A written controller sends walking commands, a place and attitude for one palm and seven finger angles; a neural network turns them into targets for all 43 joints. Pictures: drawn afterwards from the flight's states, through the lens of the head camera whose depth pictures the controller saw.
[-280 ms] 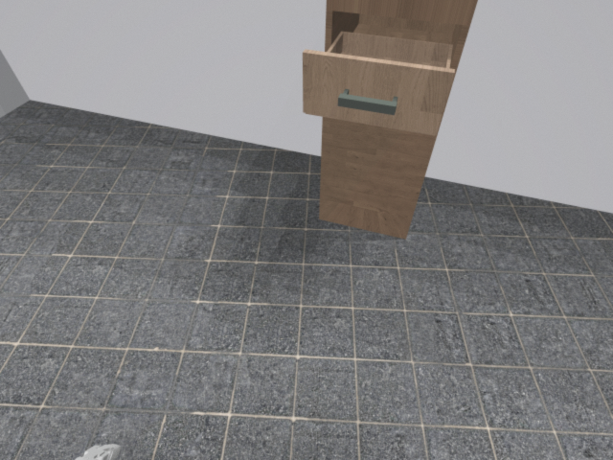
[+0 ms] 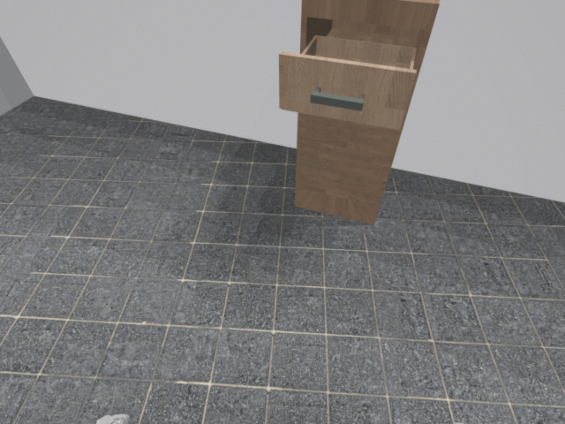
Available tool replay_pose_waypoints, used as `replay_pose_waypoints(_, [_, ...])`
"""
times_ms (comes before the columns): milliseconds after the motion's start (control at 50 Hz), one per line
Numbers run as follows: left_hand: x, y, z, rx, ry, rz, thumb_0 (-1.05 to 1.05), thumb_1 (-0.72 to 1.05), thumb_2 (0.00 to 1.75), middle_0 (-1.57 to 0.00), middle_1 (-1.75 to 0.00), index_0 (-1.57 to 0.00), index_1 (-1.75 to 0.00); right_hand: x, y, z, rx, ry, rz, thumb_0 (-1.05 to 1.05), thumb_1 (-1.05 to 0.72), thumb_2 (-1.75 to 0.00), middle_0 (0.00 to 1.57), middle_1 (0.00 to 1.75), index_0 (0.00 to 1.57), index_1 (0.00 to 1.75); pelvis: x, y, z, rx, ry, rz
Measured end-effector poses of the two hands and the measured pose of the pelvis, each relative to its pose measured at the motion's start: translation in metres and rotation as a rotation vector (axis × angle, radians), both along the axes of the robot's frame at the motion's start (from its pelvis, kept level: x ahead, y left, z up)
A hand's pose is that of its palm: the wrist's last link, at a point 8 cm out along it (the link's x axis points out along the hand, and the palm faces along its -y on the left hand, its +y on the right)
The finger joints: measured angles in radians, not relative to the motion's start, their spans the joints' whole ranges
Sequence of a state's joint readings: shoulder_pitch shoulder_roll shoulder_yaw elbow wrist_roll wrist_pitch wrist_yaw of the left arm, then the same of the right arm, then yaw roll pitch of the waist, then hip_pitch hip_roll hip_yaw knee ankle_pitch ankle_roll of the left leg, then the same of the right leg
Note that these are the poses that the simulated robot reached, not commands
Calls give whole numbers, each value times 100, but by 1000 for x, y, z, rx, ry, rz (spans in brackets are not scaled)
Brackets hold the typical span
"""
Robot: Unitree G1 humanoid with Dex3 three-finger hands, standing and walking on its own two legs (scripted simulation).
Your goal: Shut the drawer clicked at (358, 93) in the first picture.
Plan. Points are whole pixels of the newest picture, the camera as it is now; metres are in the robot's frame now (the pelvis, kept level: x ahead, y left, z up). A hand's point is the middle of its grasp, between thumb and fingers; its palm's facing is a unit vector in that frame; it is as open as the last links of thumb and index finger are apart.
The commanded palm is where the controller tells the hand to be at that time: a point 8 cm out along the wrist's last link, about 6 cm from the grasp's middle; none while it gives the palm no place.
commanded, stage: stand and wait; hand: left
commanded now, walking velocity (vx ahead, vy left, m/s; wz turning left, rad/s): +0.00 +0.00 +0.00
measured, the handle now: (338, 97) +0.89 -0.09 +0.02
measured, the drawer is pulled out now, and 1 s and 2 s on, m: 0.29 0.29 0.29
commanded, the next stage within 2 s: look at it before walking up in 0.54 s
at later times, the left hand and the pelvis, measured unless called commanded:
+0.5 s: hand out of the picture +0.06 +0.24 -0.15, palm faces -0.02 -0.94 -0.34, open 7.4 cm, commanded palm none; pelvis -0.01 -0.01 +0.00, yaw +0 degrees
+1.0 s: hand out of the picture +0.06 +0.24 -0.15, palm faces -0.03 -0.95 -0.32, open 7.4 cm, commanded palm none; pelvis -0.01 +0.00 +0.00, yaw +0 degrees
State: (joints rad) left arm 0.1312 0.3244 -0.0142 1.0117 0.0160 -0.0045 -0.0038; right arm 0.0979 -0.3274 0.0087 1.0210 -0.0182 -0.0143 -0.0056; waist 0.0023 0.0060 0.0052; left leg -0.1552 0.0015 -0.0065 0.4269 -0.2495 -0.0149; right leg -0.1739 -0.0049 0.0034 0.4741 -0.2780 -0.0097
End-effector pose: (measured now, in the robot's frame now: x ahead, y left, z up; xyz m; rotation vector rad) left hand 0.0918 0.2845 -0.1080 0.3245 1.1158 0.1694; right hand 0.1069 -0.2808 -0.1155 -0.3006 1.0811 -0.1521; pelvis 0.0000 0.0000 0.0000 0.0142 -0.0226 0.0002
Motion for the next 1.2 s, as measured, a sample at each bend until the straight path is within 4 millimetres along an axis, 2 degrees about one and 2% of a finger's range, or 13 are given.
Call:
replay_pose_waypoints(240, [-35,-2,-7,3,90,41,1,90,89,-20,-30,-21,-30,-39,-16,-6,-17,110,-38,0,-91,-90,20,30,21,30,-4,-8,2,-4,-6,1])
replay_pose_waypoints(420, [-43,-1,-7,8,110,48,1,90,89,-20,-30,-21,-30,-57,-19,-7,-19,151,-54,0,-91,-90,20,30,21,30,-7,-9,3,-5,-8,-1])
replay_pose_waypoints(760, [-34,-4,-6,-7,78,30,1,90,89,-20,-30,-21,-30,-56,-10,-6,-5,131,-55,0,-91,-90,20,30,21,30,-10,-7,4,-6,-8,-6])
replay_pose_waypoints(1200, [-43,1,-11,-15,119,39,1,90,89,-20,-30,-21,-30,-57,-4,-4,-9,152,-64,0,-91,-90,20,30,21,30,-6,-1,5,-8,-4,-9])
